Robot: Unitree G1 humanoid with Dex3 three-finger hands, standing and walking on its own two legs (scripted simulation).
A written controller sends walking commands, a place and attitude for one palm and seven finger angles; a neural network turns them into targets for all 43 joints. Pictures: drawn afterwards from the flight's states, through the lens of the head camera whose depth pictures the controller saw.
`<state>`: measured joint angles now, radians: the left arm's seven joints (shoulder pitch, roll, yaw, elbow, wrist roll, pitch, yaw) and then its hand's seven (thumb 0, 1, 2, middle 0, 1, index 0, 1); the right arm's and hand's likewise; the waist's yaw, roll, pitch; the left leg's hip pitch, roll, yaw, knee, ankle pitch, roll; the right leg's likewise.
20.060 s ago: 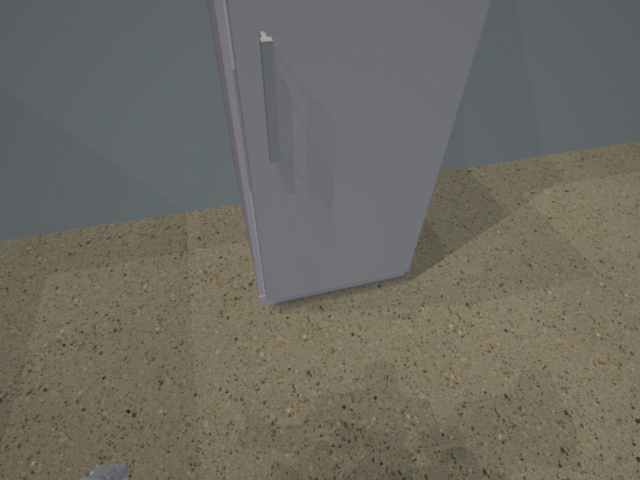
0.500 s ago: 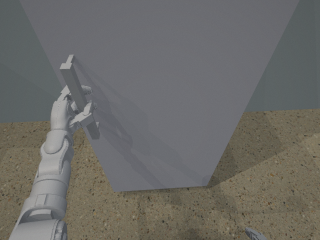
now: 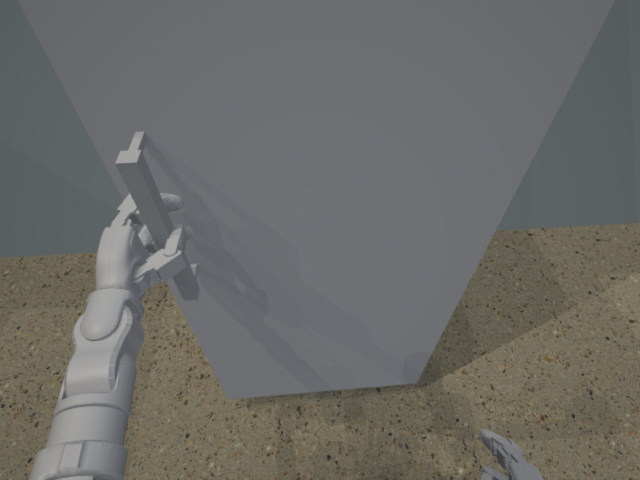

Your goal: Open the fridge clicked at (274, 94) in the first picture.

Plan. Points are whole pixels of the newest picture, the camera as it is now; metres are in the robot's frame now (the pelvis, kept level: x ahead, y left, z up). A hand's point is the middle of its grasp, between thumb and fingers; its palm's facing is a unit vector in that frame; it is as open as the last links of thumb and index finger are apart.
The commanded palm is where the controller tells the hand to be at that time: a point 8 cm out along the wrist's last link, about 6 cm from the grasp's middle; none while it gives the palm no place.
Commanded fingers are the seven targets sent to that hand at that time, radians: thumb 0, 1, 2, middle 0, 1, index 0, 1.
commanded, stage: pull the door a little, standing still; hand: left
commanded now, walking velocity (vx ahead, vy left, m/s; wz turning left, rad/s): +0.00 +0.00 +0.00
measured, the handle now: (169, 227) +0.41 +0.22 +0.09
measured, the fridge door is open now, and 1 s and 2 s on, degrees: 1 33 78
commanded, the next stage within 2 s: walk backward, drawing the door open in 0.12 s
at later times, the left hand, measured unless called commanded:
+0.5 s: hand (187, 362) +0.22 +0.14 +0.11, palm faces +0.12 -0.97 -0.20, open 6.2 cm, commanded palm +0.18 +0.19 +0.11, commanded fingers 0.00 0.90 0.90 -0.45 -1.40 -0.45 -1.40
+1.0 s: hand out of the picture +0.12 +0.06 +0.10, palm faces +0.34 -0.90 -0.26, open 6.3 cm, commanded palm +0.08 +0.09 +0.11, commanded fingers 0.00 0.90 0.90 -0.45 -1.40 -0.45 -1.40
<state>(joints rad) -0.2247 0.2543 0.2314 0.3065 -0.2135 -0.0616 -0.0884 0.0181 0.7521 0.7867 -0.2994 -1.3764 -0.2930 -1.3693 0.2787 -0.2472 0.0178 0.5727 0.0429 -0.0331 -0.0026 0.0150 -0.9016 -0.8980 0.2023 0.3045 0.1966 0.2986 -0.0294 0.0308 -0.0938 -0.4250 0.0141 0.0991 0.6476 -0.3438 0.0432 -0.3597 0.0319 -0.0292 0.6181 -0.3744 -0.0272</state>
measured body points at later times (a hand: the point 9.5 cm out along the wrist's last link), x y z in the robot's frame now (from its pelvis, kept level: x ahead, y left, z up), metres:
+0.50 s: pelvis -0.02 -0.01 +0.01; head -0.02 -0.03 +0.46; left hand +0.21 +0.20 +0.12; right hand +0.18 -0.22 -0.07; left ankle -0.01 +0.09 -0.72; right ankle -0.04 -0.10 -0.72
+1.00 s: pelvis -0.09 -0.14 +0.01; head -0.07 -0.17 +0.46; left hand +0.10 +0.11 +0.12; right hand +0.10 -0.36 -0.10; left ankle -0.01 +0.08 -0.72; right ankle -0.05 -0.11 -0.72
